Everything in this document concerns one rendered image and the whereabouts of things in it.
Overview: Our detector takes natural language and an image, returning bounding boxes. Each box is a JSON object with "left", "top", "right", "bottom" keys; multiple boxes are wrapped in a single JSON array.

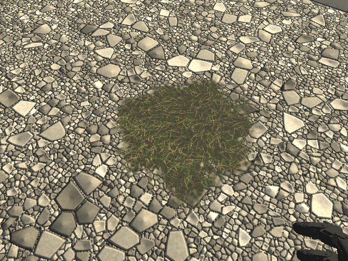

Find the robot right hand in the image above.
[{"left": 289, "top": 221, "right": 348, "bottom": 261}]

